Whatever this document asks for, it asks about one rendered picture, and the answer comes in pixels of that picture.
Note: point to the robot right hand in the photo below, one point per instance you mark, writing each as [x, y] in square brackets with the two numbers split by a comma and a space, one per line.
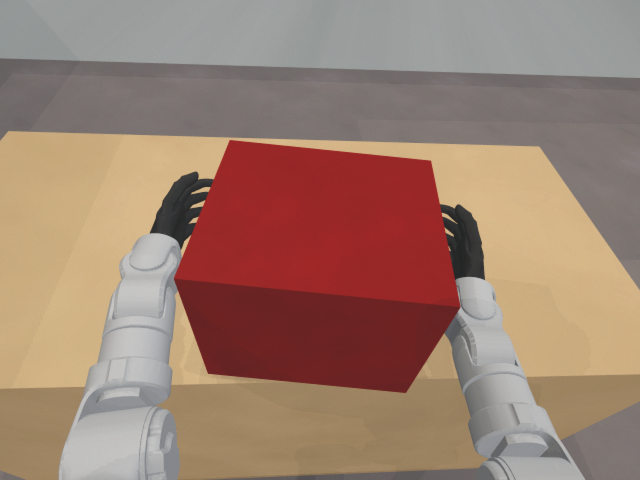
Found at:
[466, 252]

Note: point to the robot left hand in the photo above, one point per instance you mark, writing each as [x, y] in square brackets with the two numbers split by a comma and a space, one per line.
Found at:
[173, 217]

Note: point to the right robot forearm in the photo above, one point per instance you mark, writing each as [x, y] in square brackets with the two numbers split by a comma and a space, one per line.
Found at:
[505, 419]

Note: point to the right robot upper arm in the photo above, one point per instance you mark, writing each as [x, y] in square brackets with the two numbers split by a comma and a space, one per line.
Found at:
[527, 468]

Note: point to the left robot forearm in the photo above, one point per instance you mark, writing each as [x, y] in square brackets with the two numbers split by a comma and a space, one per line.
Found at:
[133, 369]

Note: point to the carton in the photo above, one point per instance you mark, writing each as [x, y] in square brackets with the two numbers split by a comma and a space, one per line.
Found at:
[318, 266]

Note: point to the pedestal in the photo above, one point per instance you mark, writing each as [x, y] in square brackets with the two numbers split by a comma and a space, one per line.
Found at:
[72, 205]

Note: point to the left robot upper arm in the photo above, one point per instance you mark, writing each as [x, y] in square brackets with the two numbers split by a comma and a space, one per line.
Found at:
[131, 444]

